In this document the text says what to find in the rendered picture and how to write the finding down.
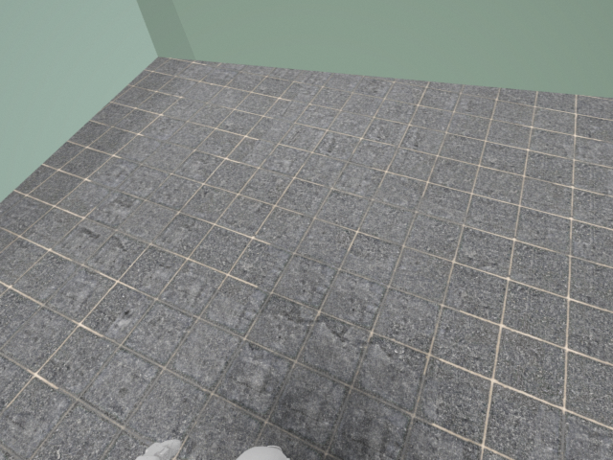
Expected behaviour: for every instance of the left robot hand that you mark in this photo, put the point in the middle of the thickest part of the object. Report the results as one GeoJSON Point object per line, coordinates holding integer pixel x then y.
{"type": "Point", "coordinates": [161, 451]}

